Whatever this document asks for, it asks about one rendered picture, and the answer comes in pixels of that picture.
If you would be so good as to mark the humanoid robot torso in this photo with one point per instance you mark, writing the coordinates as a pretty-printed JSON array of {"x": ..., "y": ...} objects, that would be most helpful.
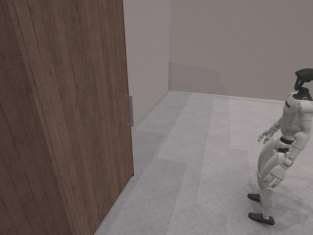
[{"x": 289, "y": 124}]

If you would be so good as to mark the wardrobe door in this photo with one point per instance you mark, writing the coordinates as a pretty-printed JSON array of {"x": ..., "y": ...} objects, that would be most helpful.
[
  {"x": 72, "y": 55},
  {"x": 29, "y": 201}
]

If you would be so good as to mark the robot head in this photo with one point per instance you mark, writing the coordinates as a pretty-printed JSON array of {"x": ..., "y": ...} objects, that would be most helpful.
[{"x": 304, "y": 75}]

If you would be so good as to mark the robot left forearm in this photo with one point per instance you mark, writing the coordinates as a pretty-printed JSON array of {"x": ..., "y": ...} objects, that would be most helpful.
[{"x": 297, "y": 146}]

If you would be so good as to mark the handle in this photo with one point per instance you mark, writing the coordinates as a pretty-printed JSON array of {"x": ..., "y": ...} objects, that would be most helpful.
[{"x": 130, "y": 101}]

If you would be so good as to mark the robot right forearm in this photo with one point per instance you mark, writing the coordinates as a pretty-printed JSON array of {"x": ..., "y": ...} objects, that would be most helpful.
[{"x": 276, "y": 126}]

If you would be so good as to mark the left robot hand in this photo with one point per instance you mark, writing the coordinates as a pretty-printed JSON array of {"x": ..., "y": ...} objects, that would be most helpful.
[{"x": 279, "y": 172}]

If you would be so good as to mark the right robot hand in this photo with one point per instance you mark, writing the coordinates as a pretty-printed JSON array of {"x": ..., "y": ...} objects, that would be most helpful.
[{"x": 267, "y": 133}]

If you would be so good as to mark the robot left upper arm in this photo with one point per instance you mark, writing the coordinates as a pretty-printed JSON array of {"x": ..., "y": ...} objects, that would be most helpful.
[{"x": 305, "y": 115}]

